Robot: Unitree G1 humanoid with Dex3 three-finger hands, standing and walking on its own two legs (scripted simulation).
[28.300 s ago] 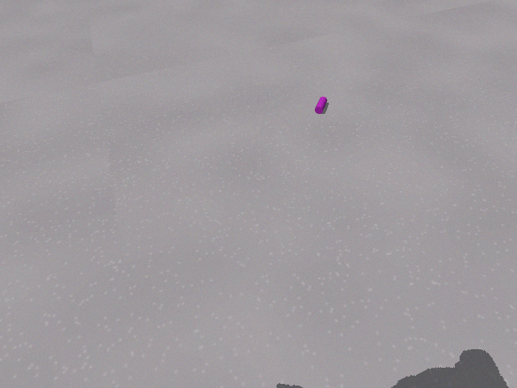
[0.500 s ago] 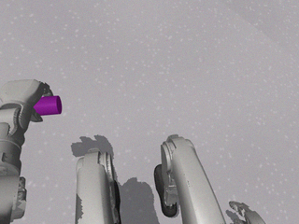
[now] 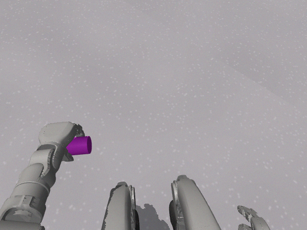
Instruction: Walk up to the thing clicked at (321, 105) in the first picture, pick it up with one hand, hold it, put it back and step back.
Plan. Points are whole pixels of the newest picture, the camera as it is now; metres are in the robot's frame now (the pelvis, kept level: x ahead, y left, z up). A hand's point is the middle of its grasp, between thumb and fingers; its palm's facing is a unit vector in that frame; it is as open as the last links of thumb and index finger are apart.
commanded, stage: lift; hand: left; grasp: from above
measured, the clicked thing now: (67, 146) +0.39 +0.25 -0.12
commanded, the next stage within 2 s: hold in 0.70 s
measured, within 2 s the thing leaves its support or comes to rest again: neither
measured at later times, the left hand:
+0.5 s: hand (56, 133) +0.36 +0.22 +0.03, palm faces -0.47 -0.06 -0.88, open 8.1 cm
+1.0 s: hand (46, 111) +0.39 +0.22 +0.09, palm faces -0.48 -0.04 -0.88, open 8.1 cm
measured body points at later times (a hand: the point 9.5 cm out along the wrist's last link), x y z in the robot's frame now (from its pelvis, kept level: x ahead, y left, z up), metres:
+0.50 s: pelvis +0.04 +0.00 +0.12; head +0.11 +0.00 +0.57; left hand +0.38 +0.22 +0.08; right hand +0.12 -0.27 +0.00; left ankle +0.07 +0.09 -0.55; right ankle +0.09 -0.13 -0.55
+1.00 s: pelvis +0.08 +0.00 +0.17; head +0.12 -0.01 +0.61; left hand +0.41 +0.22 +0.14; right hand +0.18 -0.27 +0.04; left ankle +0.07 +0.09 -0.55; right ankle +0.09 -0.13 -0.55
